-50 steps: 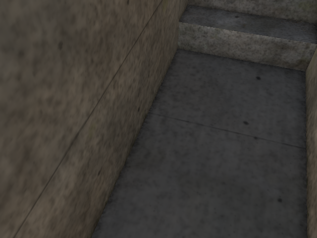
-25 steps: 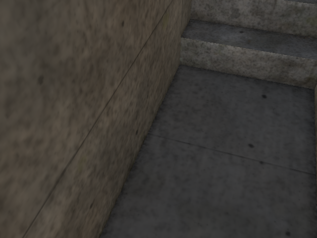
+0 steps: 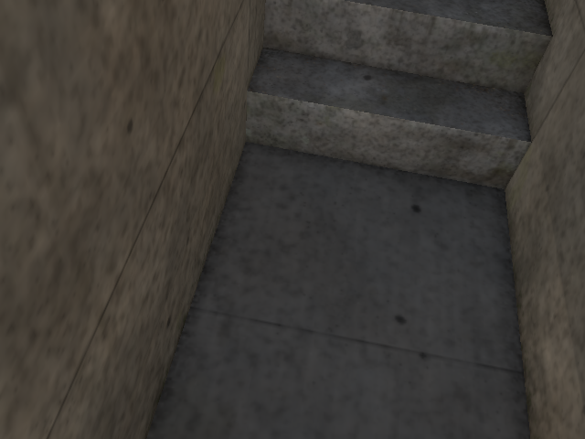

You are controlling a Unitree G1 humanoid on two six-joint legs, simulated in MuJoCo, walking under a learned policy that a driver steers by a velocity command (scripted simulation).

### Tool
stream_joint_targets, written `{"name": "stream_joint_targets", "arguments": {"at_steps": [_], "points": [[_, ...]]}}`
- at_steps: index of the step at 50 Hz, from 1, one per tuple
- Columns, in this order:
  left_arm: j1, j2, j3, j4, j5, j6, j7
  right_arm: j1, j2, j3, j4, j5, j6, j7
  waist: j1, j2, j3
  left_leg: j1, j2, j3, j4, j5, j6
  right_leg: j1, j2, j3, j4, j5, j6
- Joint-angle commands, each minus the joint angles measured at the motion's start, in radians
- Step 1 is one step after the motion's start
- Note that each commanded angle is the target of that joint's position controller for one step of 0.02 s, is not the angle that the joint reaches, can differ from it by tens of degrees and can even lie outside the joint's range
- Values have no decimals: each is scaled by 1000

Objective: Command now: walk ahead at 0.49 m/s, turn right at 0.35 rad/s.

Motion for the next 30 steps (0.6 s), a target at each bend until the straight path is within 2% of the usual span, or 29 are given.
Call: {"name": "stream_joint_targets", "arguments": {"at_steps": [1, 2, 3, 4, 5, 6, 7, 8, 9, 10, 11, 12, 13, 14, 15, 16, 17, 18, 19, 20, 21, 22, 23, 24, 25, 26, 27, 28, 30], "points": [[-75, -21, -21, -79, -12, -5, -29, 10, -143, -27, -37, -1, -14, -26, 9, 209, 97, -75, 229, -22, -146, 192, 125, -15, -14, -69, -139, 173, 9], [-104, -24, -26, -93, -12, -3, -38, 12, -152, -28, -40, 6, -17, -28, 3, 216, 105, -67, 236, -4, -154, 172, 115, 1, -21, -89, -177, 188, 6], [-156, -14, -20, -121, -29, -13, -42, -10, -150, -31, -45, 31, -24, -26, 4, 207, 102, -81, 214, 37, -162, 116, 99, 74, -26, -124, -262, 240, 0], [-183, -16, -23, -134, -30, -14, -48, -9, -167, -34, -47, 37, -28, -22, -5, 222, 112, -81, 225, 47, -182, 96, 94, 128, -23, -148, -302, 233, -5], [-189, -15, -23, -135, -8, -10, -47, 16, -178, -39, -54, 41, -29, -25, -15, 200, 113, -43, 247, 45, -190, 67, 92, 153, -10, -178, -325, 185, -7], [-196, -12, -20, -145, -6, -3, -45, 18, -201, -44, -52, 44, -26, -19, -16, 215, 127, 9, 262, 45, -197, 80, 88, 153, -12, -182, -355, 119, -17], [-201, -2, -16, -149, -13, -3, -48, 19, -207, -52, -58, 40, -10, -11, -19, 217, 138, 61, 261, 47, -181, 120, 89, 168, 3, -211, -399, 27, -31], [-194, 3, -13, -164, -24, -7, -51, 4, -228, -57, -52, 34, 0, 0, 4, 264, 153, 96, 268, 59, -135, 292, 75, 194, 10, -217, -434, -58, -58], [-162, 47, 3, -153, -18, -19, -49, -7, -256, -71, -64, 39, 10, 4, 7, 279, 100, 116, 265, 77, -59, 542, 66, 288, 51, -257, -447, -141, -80], [-66, 71, 23, -131, -17, -23, -50, -27, -273, -74, -67, 45, 18, 8, 83, 302, 41, 121, 260, 92, 105, 788, 56, 414, 94, -286, -453, -177, -109], [132, 115, 54, -70, -17, -18, -51, -43, -268, -73, -79, 48, 18, 10, 168, 310, -65, 75, 233, 108, 322, 937, 38, 627, 148, -308, -465, -170, -144], [295, 216, 100, -26, -21, 4, -34, -47, -230, -60, -105, 29, -5, 4, 236, 232, -167, -134, 182, 108, 624, 679, -10, 914, 122, -209, -445, -117, -184], [254, 363, 120, -34, -16, -2, -40, 144, -52, -5, -156, -22, -37, 17, 47, -180, -329, -585, 18, -21, 1050, -374, -76, 1273, -181, 335, -414, -139, -416], [309, 272, 97, -75, 5, -20, -35, 109, -99, -9, -148, 26, -88, 19, 98, -170, -514, -620, 8, -253, 1225, -395, -46, 1230, -257, 623, -636, -487, -487], [310, 167, 74, -68, 4, -37, -31, -41, -170, -26, -167, 59, -106, 13, 156, -94, -370, -708, 30, -246, 1258, -309, -29, 1138, -229, 531, -703, -437, -421], [258, 181, 73, -81, -9, -48, -29, -131, -162, -15, -192, 25, -103, 0, 144, -57, -255, -731, 45, -203, 1209, -243, -20, 1014, -187, 414, -707, -279, -359], [177, 157, 66, -102, -14, -53, -28, -146, -174, -21, -182, -13, -89, -14, 95, 21, -195, -669, 77, -207, 1134, -165, -26, 867, -152, 320, -708, -145, -335], [120, 165, 64, -125, -13, -57, -26, -157, -198, -32, -189, -29, -73, -12, 58, 42, -176, -568, 91, -222, 1070, -124, -43, 735, -127, 289, -728, -134, -324], [107, 154, 56, -138, -15, -67, -29, -156, -195, -33, -205, -13, -63, -2, 27, 76, -156, -518, 95, -223, 1012, -133, -46, 678, -126, 292, -762, -138, -328], [110, 145, 53, -127, -20, -71, -25, -152, -172, -36, -202, 10, -62, 6, 8, 64, -134, -505, 98, -226, 934, -135, -40, 659, -125, 286, -782, -140, -330], [122, 150, 51, -119, -23, -73, -20, -175, -161, -34, -211, 10, -57, 13, 2, 36, -92, -514, 91, -209, 867, -138, -45, 627, -117, 260, -793, -117, -329], [141, 129, 42, -119, -23, -80, -14, -193, -150, -37, -209, 11, -48, 16, 11, -22, -53, -542, 79, -198, 790, -95, -57, 627, -113, 224, -797, -43, -332], [163, 137, 46, -118, -20, -84, -9, -234, -142, -36, -221, 0, -44, 23, 20, -36, -24, -540, 65, -190, 713, -47, -60, 588, -109, 200, -785, -7, -319], [182, 155, 50, -118, -24, -85, -4, -286, -132, -33, -234, -8, -41, 31, 34, -25, -15, -524, 45, -178, 640, 26, -67, 571, -90, 175, -786, -18, -306], [195, 176, 54, -128, -20, -84, -2, -370, -104, -22, -264, -15, -45, 37, 49, 2, -9, -513, 26, -173, 562, 114, -64, 564, -74, 171, -787, -108, -296], [200, 165, 48, -131, -24, -79, 4, -419, -105, -19, -272, -16, -51, 49, 63, 5, 5, -489, 9, -168, 472, 196, -61, 544, -54, 162, -800, -214, -282], [188, 179, 49, -142, -21, -75, 9, -469, -110, -16, -283, -10, -55, 58, 74, -4, 29, -443, -20, -152, 378, 263, -63, 496, -33, 144, -795, -249, -263], [204, 187, 53, -150, -15, -60, 12, -492, -93, -16, -289, 0, -58, 69, 89, -52, 34, -391, -35, -138, 320, 304, -55, 478, -12, 123, -785, -269, -249], [249, 199, 59, -155, -24, -44, 5, -507, -122, -27, -308, 3, -65, 72, 100, -48, 30, -345, -63, -143, 277, 278, -55, 503, -38, 188, -765, -272, -243]]}}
